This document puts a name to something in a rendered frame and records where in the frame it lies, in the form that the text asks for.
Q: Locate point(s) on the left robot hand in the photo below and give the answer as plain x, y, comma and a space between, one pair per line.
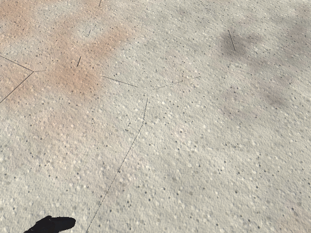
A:
51, 224

